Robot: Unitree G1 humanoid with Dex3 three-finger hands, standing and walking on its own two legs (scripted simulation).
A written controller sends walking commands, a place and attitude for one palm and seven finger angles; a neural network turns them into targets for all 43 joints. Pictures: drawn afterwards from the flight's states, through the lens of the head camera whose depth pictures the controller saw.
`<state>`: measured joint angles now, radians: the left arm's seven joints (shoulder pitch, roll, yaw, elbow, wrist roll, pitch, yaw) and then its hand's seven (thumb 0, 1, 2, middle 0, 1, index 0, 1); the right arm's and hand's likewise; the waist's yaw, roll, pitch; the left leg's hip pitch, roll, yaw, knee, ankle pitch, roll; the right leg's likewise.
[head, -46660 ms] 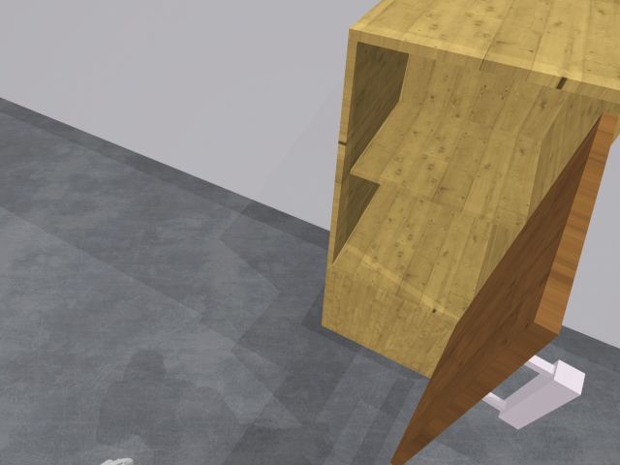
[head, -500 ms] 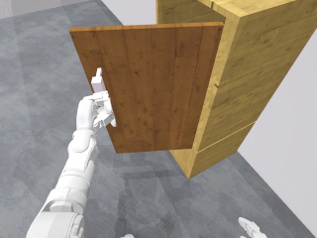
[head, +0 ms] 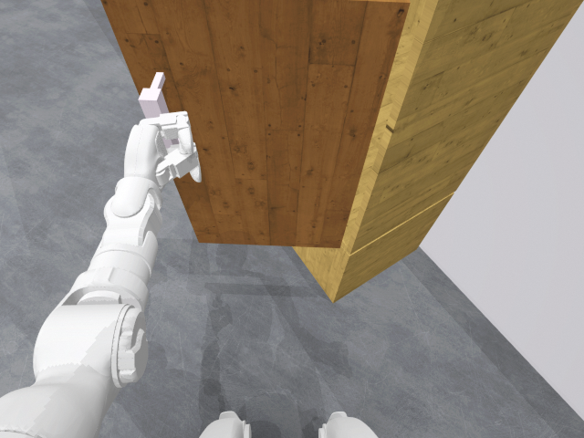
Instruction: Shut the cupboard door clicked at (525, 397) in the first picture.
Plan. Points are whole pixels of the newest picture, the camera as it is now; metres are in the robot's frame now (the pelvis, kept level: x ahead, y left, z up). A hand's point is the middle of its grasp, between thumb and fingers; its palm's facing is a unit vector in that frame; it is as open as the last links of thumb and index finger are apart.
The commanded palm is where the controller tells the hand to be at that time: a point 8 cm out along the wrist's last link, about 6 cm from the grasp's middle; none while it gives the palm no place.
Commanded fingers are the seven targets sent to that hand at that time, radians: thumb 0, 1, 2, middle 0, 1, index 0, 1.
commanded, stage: push the door shut along its arc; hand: left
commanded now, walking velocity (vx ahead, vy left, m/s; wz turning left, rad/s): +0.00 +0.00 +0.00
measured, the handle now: (167, 122) +0.55 +0.16 +0.09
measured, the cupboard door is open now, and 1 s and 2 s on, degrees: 55 42 32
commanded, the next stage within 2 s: pull the fist back off the door in 1.18 s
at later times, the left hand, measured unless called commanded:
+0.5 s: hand (213, 125) +0.54 +0.09 +0.10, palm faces -0.23 -0.97 -0.01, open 3.1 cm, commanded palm +0.54 +0.13 +0.10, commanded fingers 0.00 0.90 0.90 -1.30 -1.50 -1.30 -1.50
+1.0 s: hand (233, 102) +0.58 +0.06 +0.11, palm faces -0.33 -0.94 -0.01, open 3.1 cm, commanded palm +0.60 +0.09 +0.10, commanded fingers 0.00 0.90 0.90 -1.30 -1.50 -1.30 -1.50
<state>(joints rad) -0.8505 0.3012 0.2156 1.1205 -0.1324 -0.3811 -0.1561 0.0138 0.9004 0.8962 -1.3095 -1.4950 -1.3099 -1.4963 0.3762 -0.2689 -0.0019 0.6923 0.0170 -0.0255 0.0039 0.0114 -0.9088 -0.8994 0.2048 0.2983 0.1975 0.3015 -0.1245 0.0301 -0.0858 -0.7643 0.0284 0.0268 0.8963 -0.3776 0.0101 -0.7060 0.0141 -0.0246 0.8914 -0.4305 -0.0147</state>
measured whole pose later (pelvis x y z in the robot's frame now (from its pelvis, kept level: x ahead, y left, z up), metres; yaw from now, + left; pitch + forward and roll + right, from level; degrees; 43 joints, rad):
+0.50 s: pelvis -0.01 +0.00 -0.02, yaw +0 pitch +21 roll -2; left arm -1.15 0.45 0.26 1.30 -0.08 -0.31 -0.26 0.02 0.90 0.90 -1.30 -1.49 -1.30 -1.50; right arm 0.41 -0.28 0.02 0.68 -0.01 -0.05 0.01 0.01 -0.91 -0.90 0.21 0.30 0.20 0.30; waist -0.22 0.05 -0.09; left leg -0.97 0.04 0.01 1.01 -0.40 0.02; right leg -0.90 0.03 -0.04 0.98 -0.45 -0.01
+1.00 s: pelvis +0.00 +0.00 -0.03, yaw -1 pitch +25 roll -3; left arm -1.34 0.53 0.26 1.37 -0.03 -0.22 -0.33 0.01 0.90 0.92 -1.30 -1.49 -1.30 -1.50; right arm 0.45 -0.27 0.02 0.68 -0.03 -0.04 0.01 0.01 -0.91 -0.90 0.21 0.30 0.20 0.30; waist -0.27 0.07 -0.08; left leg -1.06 0.05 0.00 1.06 -0.43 0.01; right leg -0.98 0.04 -0.04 1.01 -0.47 -0.02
